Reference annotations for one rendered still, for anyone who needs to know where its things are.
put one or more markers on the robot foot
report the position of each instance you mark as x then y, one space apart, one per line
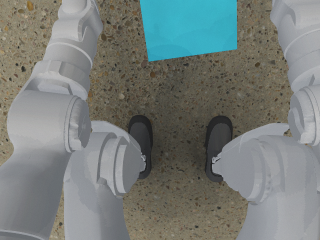
140 129
219 133

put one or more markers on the right robot forearm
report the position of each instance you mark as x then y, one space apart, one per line
298 29

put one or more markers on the right robot foot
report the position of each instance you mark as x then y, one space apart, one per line
219 133

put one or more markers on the carton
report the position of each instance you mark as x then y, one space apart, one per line
181 28

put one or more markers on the robot left upper arm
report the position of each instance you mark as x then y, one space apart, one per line
45 128

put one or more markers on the robot right upper arm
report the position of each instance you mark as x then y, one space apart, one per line
304 117

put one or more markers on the left robot foot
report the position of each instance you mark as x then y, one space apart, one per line
140 129

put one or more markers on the left robot forearm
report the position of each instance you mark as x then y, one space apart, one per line
70 53

